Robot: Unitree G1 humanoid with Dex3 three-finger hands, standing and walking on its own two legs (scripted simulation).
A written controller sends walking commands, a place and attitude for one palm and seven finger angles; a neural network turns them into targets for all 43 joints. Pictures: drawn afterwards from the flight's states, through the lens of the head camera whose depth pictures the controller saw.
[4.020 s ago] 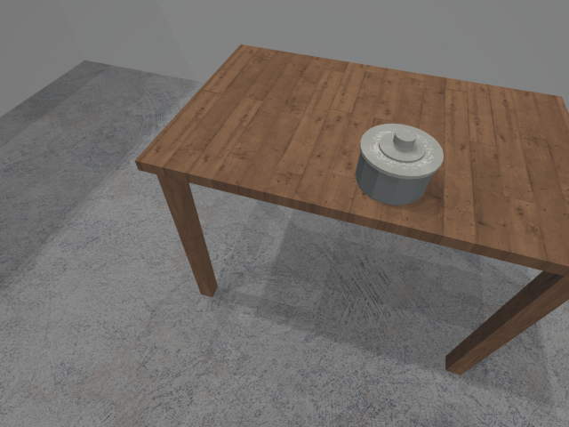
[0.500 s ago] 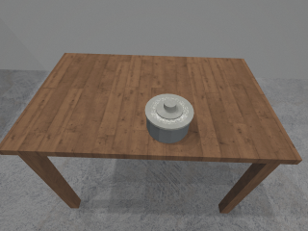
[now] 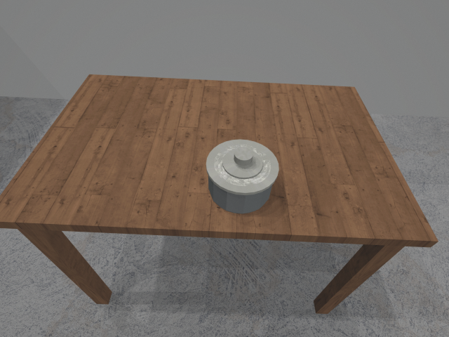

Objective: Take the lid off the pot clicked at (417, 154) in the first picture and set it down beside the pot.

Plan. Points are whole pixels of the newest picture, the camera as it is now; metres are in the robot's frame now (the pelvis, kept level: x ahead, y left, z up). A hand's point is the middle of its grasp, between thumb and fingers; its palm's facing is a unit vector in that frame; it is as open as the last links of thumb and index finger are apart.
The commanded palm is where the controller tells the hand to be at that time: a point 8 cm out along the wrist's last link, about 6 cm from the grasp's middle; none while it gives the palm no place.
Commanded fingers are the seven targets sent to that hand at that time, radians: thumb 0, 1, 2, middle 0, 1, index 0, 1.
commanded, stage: shuffle to correct the standing spot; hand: left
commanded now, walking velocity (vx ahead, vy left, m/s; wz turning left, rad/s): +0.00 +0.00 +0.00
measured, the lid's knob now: (243, 156) +0.48 -0.01 +0.05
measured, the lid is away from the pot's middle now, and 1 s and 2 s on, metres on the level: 0.00 0.00 0.00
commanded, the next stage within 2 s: come to a stop and stand still in 1.08 s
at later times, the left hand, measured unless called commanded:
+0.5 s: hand out of the picture -0.01 +0.12 -0.18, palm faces +0.02 -0.99 -0.16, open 7.4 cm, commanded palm none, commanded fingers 0.00 0.90 0.90 -0.20 -0.30 -0.20 -0.30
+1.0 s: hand out of the picture +0.08 +0.10 -0.19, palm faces +0.02 -0.99 -0.16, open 7.4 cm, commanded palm none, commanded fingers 0.00 0.90 0.90 -0.20 -0.30 -0.20 -0.30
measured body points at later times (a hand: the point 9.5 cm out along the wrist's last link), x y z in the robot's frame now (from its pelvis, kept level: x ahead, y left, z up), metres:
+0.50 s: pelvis +0.01 -0.04 -0.01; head +0.02 -0.04 +0.44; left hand -0.01 +0.17 -0.17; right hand -0.01 -0.26 -0.17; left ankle +0.00 +0.05 -0.74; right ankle -0.03 -0.11 -0.74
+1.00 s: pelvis +0.03 -0.08 +0.00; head +0.07 -0.04 +0.44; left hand +0.08 +0.15 -0.17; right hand +0.05 -0.31 -0.14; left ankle +0.01 +0.02 -0.74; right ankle -0.03 -0.23 -0.65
